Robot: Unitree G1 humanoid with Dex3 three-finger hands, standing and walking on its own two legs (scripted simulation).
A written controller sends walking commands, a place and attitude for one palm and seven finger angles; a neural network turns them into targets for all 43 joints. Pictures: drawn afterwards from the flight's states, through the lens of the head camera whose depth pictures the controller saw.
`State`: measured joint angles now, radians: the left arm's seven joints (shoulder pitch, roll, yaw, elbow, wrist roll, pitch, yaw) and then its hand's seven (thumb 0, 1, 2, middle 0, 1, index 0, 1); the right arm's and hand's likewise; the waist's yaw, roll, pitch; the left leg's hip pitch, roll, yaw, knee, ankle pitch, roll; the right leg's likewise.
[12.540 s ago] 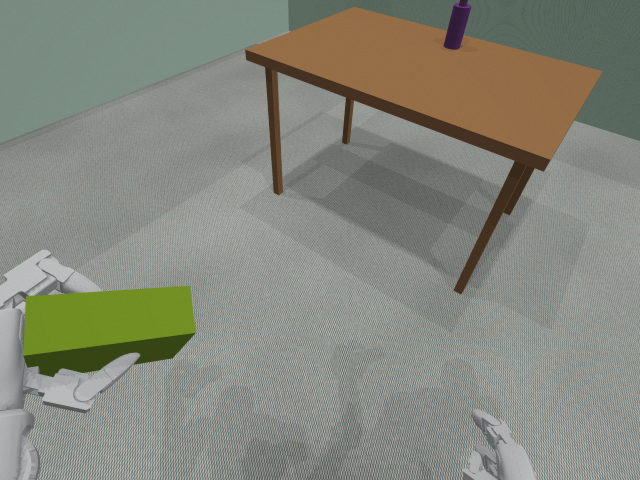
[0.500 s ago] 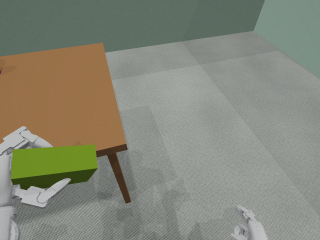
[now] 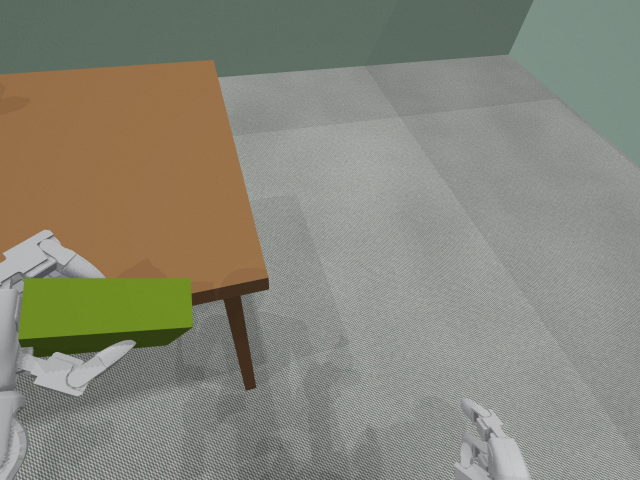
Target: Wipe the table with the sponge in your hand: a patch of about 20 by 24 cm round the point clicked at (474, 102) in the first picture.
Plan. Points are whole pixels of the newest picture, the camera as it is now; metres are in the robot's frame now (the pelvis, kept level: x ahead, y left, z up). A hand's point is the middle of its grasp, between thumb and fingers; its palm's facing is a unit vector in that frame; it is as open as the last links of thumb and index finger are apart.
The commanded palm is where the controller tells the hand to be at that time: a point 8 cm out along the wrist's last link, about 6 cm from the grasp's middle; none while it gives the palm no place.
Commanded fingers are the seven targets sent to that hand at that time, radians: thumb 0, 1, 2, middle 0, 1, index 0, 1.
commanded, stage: come to a stop and stand still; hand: left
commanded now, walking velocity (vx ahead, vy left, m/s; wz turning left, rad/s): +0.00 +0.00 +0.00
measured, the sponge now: (133, 316) +0.24 +0.22 +0.12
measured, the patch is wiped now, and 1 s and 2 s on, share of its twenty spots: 0.00 0.00 0.00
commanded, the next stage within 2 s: look again from close up in 0.44 s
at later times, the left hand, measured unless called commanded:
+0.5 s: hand (67, 282) +0.24 +0.26 +0.16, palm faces +0.39 -0.85 -0.36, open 9.2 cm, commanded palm +0.18 +0.29 +0.18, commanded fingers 0.00 0.10 1.30 -1.20 -1.60 -1.20 -1.60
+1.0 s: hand (64, 307) +0.22 +0.26 +0.15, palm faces +0.41 -0.84 -0.35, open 9.2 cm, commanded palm +0.16 +0.29 +0.18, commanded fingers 0.00 0.10 1.30 -1.20 -1.60 -1.20 -1.60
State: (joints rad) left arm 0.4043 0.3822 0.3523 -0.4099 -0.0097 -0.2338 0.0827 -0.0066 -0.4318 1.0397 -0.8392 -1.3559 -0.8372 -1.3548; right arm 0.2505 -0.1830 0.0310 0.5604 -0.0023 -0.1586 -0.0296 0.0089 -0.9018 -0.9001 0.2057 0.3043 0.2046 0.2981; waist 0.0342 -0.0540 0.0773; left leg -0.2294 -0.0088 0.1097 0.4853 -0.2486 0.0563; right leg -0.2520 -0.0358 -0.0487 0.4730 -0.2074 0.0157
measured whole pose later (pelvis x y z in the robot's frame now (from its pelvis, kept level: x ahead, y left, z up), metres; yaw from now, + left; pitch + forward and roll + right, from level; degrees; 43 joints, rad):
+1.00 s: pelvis +0.01 +0.00 +0.01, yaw +1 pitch +0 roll -1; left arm 0.42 0.34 0.32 -0.42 -0.03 -0.17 0.12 -0.01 -0.43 1.04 -0.83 -1.36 -0.83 -1.36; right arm 0.23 -0.20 0.02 0.55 -0.01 -0.07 -0.06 0.01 -0.90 -0.90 0.21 0.30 0.21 0.30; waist 0.03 -0.01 0.02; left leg -0.20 0.00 0.08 0.42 -0.22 0.05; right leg -0.18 -0.02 -0.07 0.34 -0.15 0.02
